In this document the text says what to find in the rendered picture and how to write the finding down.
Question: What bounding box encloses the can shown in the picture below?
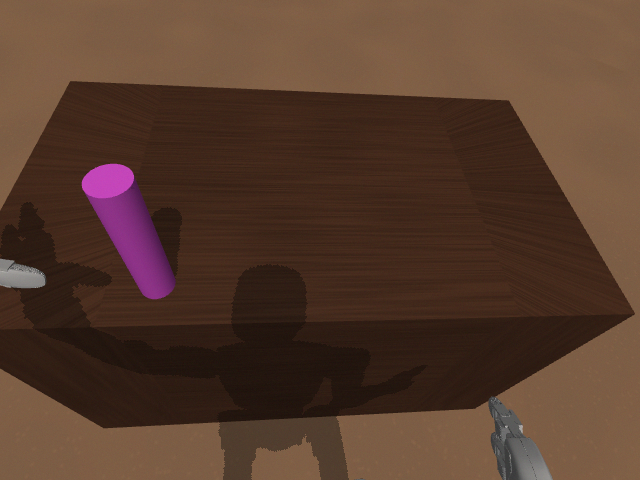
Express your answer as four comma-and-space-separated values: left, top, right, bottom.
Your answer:
82, 164, 176, 299

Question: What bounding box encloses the right robot hand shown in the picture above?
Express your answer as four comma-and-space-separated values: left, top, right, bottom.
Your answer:
488, 396, 553, 480

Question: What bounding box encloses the left robot hand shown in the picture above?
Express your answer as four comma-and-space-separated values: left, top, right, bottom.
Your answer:
0, 259, 46, 288

